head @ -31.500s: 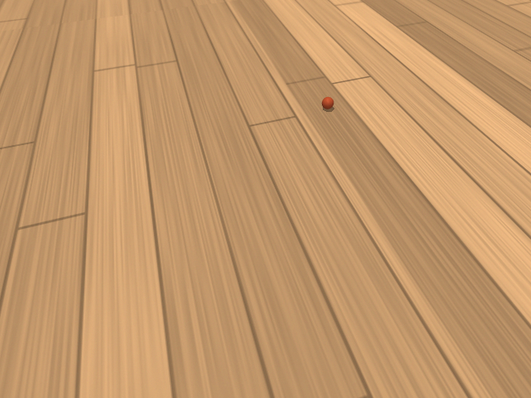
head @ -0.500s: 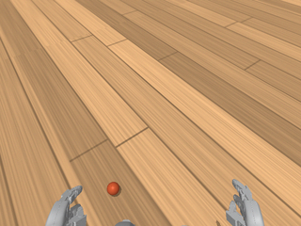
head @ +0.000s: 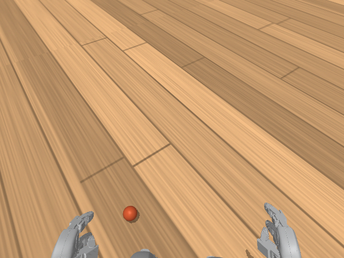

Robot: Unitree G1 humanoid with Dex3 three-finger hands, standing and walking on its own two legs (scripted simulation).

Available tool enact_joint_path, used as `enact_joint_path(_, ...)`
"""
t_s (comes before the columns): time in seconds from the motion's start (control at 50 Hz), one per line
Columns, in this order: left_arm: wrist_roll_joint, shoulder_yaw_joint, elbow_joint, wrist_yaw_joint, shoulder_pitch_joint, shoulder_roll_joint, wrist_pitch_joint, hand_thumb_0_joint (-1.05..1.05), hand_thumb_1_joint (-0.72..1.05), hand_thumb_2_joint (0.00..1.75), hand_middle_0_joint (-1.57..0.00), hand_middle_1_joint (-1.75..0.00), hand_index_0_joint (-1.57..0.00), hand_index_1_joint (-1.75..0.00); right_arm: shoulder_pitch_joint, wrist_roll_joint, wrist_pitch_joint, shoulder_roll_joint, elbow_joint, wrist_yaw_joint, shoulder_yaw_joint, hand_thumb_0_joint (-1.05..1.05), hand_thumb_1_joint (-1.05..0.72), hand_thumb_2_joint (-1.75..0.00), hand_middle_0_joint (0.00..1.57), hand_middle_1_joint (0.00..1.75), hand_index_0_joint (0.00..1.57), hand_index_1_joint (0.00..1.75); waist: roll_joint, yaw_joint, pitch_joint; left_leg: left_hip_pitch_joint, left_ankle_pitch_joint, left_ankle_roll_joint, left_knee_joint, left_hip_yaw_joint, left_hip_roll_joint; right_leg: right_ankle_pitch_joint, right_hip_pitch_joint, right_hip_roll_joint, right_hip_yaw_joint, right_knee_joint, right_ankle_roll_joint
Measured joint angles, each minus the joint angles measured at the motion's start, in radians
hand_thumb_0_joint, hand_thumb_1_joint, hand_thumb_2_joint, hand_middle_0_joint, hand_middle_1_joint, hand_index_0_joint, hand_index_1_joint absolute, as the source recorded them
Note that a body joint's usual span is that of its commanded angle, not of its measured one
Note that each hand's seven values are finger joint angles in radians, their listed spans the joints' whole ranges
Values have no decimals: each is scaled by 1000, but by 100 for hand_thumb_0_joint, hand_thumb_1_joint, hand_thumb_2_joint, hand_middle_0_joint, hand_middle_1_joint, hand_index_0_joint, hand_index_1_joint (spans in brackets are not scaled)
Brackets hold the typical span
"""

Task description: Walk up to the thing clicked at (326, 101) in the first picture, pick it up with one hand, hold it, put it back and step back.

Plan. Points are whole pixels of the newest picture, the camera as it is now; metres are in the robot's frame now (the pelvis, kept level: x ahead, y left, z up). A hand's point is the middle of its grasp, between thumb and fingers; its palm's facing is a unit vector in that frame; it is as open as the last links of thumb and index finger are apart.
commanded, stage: home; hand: left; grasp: from above
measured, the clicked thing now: (130, 213) +0.44 +0.22 -0.68
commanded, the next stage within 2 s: stand in 0.66 s
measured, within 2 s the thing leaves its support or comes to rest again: neither
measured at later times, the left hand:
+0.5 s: hand (98, 246) +0.17 +0.18 -0.05, palm faces +0.04 -0.98 -0.20, open 7.4 cm
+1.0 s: hand out of the picture +0.13 +0.22 -0.09, palm faces +0.02 -0.94 -0.33, open 7.4 cm
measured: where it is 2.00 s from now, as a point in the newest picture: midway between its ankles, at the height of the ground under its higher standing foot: outside the picture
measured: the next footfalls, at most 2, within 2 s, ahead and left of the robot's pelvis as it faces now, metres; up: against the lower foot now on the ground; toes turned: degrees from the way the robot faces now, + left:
none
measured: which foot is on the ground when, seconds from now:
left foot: down 0.00-1.00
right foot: down 0.00-1.00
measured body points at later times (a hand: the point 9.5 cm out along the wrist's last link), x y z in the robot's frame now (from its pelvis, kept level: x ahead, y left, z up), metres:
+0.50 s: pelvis +0.01 +0.00 +0.00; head +0.03 +0.00 +0.45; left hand +0.16 +0.23 -0.03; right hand +0.16 -0.25 -0.06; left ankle +0.03 +0.11 -0.68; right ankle -0.01 -0.13 -0.68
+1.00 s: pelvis -0.01 +0.00 +0.03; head +0.02 +0.00 +0.48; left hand +0.13 +0.27 -0.07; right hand +0.12 -0.27 -0.08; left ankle +0.03 +0.11 -0.68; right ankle -0.01 -0.13 -0.68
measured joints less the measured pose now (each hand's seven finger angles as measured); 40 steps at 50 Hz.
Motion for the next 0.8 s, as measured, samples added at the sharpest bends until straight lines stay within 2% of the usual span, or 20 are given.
enact_joint_path(0.76, -5, -1, 5, -1, 0, -1, -2, 2, 91, 90, -20, -30, -20, -30, 2, 3, 15, -8, -5, 7, -10, 1, -90, -90, 20, 30, 20, 30, 1, -3, -5, 8, -6, -8, -3, -1, 3, -10, 3, 3, -1, 6, -8)
enact_joint_path(0.8, 46, -23, 145, 6, -80, 13, -121, 2, 91, 90, -20, -30, -21, -30, -34, -51, 42, -12, 58, 35, -29, 1, -91, -90, 20, 30, 20, 30, -15, 16, 61, 72, 8, -4, -30, 6, -7, -6, 60, -8, 5, -6, -8)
